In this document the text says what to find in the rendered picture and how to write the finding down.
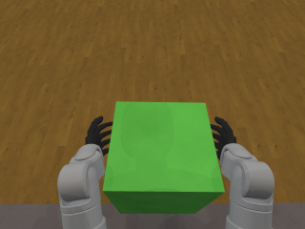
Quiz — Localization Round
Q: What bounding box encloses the robot left hand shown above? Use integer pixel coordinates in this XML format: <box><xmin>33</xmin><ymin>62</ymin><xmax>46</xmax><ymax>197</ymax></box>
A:
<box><xmin>85</xmin><ymin>115</ymin><xmax>113</xmax><ymax>156</ymax></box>

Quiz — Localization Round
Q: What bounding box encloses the carton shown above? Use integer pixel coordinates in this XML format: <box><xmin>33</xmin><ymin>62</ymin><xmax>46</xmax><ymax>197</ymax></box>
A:
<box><xmin>102</xmin><ymin>101</ymin><xmax>225</xmax><ymax>215</ymax></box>

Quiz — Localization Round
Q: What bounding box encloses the robot right hand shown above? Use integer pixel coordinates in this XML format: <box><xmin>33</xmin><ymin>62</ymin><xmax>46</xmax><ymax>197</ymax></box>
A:
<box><xmin>210</xmin><ymin>116</ymin><xmax>236</xmax><ymax>161</ymax></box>

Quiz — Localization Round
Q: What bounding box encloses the robot left forearm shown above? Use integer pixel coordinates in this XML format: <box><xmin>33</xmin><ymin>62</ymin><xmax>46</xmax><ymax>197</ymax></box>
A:
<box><xmin>57</xmin><ymin>144</ymin><xmax>107</xmax><ymax>229</ymax></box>

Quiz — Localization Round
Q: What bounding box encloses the robot right forearm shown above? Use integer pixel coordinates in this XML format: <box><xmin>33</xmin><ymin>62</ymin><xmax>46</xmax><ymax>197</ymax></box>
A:
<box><xmin>220</xmin><ymin>143</ymin><xmax>275</xmax><ymax>229</ymax></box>

